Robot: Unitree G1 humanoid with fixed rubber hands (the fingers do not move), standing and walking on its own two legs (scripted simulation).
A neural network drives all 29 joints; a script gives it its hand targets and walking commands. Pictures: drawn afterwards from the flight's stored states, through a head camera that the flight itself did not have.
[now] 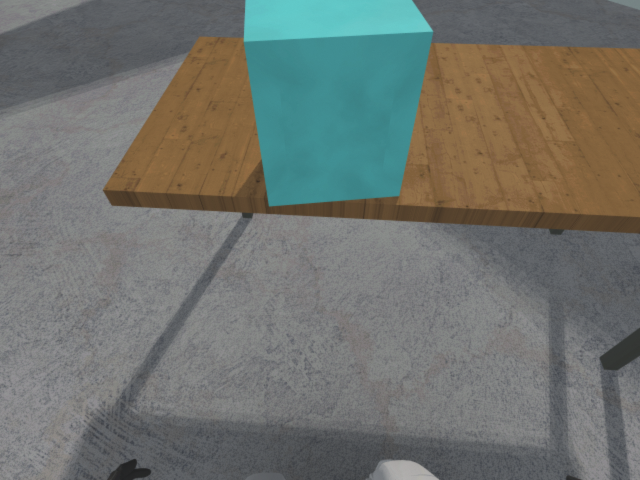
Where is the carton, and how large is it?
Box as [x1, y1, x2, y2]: [244, 0, 432, 205]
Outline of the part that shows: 245,0 244,46 269,205 398,195 432,35 432,30 411,0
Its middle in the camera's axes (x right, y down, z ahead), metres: +0.02 -0.23 +0.65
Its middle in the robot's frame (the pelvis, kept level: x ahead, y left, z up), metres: +0.65 +0.01 +0.11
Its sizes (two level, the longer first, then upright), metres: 0.240 0.162 0.289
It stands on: a table, 0.71 m high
